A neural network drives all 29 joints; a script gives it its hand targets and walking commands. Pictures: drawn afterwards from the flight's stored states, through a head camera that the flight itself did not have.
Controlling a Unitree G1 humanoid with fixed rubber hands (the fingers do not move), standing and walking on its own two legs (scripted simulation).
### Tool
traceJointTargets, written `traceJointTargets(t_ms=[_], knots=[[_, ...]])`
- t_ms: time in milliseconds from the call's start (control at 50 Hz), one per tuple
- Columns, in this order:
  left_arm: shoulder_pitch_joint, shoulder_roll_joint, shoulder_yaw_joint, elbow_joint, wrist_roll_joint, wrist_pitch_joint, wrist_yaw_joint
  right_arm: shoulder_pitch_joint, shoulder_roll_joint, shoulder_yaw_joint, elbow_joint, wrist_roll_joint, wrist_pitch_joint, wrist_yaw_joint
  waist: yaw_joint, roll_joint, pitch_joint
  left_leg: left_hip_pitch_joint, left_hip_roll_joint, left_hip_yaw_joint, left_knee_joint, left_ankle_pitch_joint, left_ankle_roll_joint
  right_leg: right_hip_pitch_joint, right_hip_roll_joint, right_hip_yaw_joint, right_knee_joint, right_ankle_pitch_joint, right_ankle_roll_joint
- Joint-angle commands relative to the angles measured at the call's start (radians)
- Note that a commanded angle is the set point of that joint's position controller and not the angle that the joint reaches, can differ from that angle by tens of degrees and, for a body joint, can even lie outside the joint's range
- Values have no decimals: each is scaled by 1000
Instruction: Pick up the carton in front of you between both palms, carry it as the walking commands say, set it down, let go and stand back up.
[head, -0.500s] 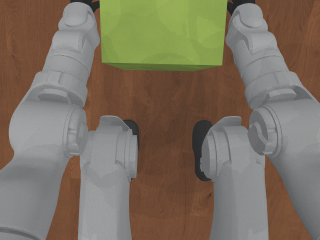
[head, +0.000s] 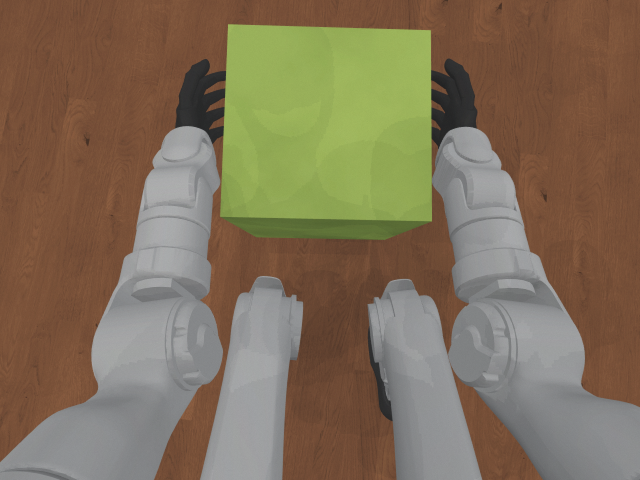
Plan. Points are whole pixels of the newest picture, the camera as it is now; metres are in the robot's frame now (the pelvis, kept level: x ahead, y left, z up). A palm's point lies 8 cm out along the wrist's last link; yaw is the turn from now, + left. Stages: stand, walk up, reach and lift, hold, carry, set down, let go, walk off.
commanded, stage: reach and lift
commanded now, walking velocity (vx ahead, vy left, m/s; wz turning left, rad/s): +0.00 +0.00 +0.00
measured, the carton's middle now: (324, 156) +0.48 +0.02 -0.14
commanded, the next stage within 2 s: none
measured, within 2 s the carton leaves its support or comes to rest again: neither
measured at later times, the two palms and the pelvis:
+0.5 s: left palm (143, 98) +0.45 +0.17 +0.08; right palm (538, 98) +0.46 -0.13 +0.08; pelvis +0.04 +0.00 +0.13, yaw +1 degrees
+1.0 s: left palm out of the picture +0.42 +0.16 +0.24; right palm out of the picture +0.42 -0.14 +0.24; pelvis +0.10 +0.00 +0.27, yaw +1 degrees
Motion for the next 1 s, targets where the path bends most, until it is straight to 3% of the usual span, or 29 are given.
traceJointTargets(t_ms=[0,40,80,100,120,140,160,200,220,240,260,280,320,360,400,420,460,480,500,520,640,660,720,780,800,860,880,900,980], knots=[[-609,-1073,-422,-61,-95,-10,-244,-616,1057,445,-15,59,2,225,5,17,-936,558,-77,171,-251,82,51,531,77,-173,-243,83,-54],[-631,-1075,-477,-94,-118,-8,-240,-575,1056,457,-17,59,2,234,-16,48,-1006,624,-76,168,-271,132,38,570,79,-163,-256,134,-55],[-544,-1088,-471,-80,-97,-1,-237,-549,1069,484,-22,69,7,243,27,58,-977,658,-81,166,-314,151,36,588,73,-155,-289,140,-52],[-550,-1104,-490,-112,-114,-5,-234,-515,1084,500,-38,66,10,242,-11,40,-1021,699,-76,154,-317,173,36,641,74,-152,-304,165,-52],[-539,-1120,-514,-113,-118,0,-235,-541,1072,527,-85,96,2,245,-7,67,-1037,716,-72,155,-325,184,30,628,76,-157,-307,174,-48],[-503,-1125,-521,-134,-112,-3,-234,-504,1101,567,-101,100,6,242,35,57,-1082,745,-77,166,-333,220,33,690,73,-144,-328,207,-43],[-475,-1128,-516,-104,-120,2,-233,-502,1092,553,-83,97,13,245,4,43,-1003,749,-77,154,-361,203,34,672,75,-152,-345,189,-41],[-459,-1135,-542,-136,-127,3,-231,-461,1115,569,-89,100,18,251,3,24,-1006,806,-80,138,-400,188,38,694,76,-157,-371,172,-37],[-449,-1146,-551,-128,-128,5,-229,-472,1118,591,-93,120,17,252,29,45,-996,826,-79,138,-417,198,38,701,73,-149,-388,171,-39],[-441,-1156,-560,-141,-137,3,-227,-445,1108,603,-107,110,19,251,-6,36,-1001,818,-80,135,-418,199,33,749,72,-141,-412,177,-42],[-442,-1152,-577,-160,-139,1,-229,-443,1115,612,-124,127,14,252,27,43,-1005,847,-81,141,-438,212,32,767,70,-134,-424,193,-38],[-422,-1174,-580,-149,-149,0,-225,-425,1106,619,-122,122,19,252,-17,28,-989,882,-76,122,-455,200,35,780,68,-139,-444,178,-37],[-403,-1148,-616,-214,-157,-8,-227,-382,1141,666,-144,131,19,246,-1,2,-1023,903,-83,130,-464,231,37,843,68,-131,-469,219,-31],[-361,-1181,-631,-187,-161,-5,-225,-396,1136,685,-168,152,9,245,23,45,-969,913,-85,126,-503,229,32,872,66,-112,-500,207,-40],[-311,-1166,-624,-191,-147,-11,-220,-306,1173,678,-122,133,16,247,23,-3,-927,973,-84,116,-546,208,40,898,69,-114,-546,187,-32],[-313,-1192,-631,-166,-161,-8,-225,-295,1140,662,-135,128,8,247,-25,49,-904,971,-79,114,-563,194,33,917,66,-111,-567,188,-38],[-246,-1187,-634,-178,-137,-16,-226,-223,1162,656,-117,110,7,247,9,40,-877,1012,-82,104,-600,236,36,952,62,-93,-605,223,-36],[-237,-1191,-633,-153,-143,-16,-227,-232,1147,668,-135,119,-2,249,-20,38,-879,1040,-76,99,-617,234,34,981,65,-99,-619,221,-40],[-207,-1185,-632,-175,-137,-20,-230,-183,1160,668,-116,111,4,249,10,49,-853,1038,-80,105,-634,235,33,1012,60,-81,-649,223,-45],[-227,-1181,-636,-166,-146,-26,-228,-189,1154,664,-117,103,0,248,-32,21,-821,1071,-71,80,-658,231,40,1012,60,-90,-656,225,-42],[-110,-1204,-641,-172,-118,-33,-226,-82,1168,677,-129,102,-12,265,-10,50,-742,1221,-62,58,-784,248,43,1136,42,-51,-787,229,-50],[-78,-1214,-638,-174,-116,-38,-225,-88,1173,685,-138,107,-17,267,14,38,-746,1228,-57,50,-798,268,49,1177,42,-45,-798,252,-50],[3,-1206,-640,-163,-99,-39,-225,26,1164,673,-123,78,-16,264,-18,27,-688,1317,-52,36,-862,311,50,1230,35,-39,-871,284,-51],[51,-1212,-659,-199,-100,-47,-224,37,1159,715,-174,98,-26,266,12,41,-679,1407,-44,28,-924,378,50,1323,28,-16,-930,342,-56],[60,-1199,-674,-213,-110,-49,-225,77,1142,703,-162,81,-22,263,-17,35,-647,1404,-44,22,-951,424,49,1367,22,-12,-957,408,-54],[136,-1202,-695,-232,-103,-43,-227,169,1164,713,-156,82,-13,272,-26,23,-586,1509,-30,-3,-1034,429,52,1436,19,-8,-1032,409,-58],[158,-1219,-696,-217,-87,-36,-227,188,1143,714,-158,71,-16,271,-14,75,-541,1512,-33,4,-1060,442,48,1468,8,14,-1068,430,-68],[193,-1180,-677,-226,-83,-34,-226,203,1135,713,-163,72,-6,269,-18,13,-515,1561,-24,-13,-1084,449,59,1470,12,-1,-1088,412,-60],[261,-1187,-696,-265,-81,-15,-234,285,1147,742,-191,69,18,275,0,25,-460,1633,-25,-14,-1181,503,58,1627,-4,20,-1185,510,-61]])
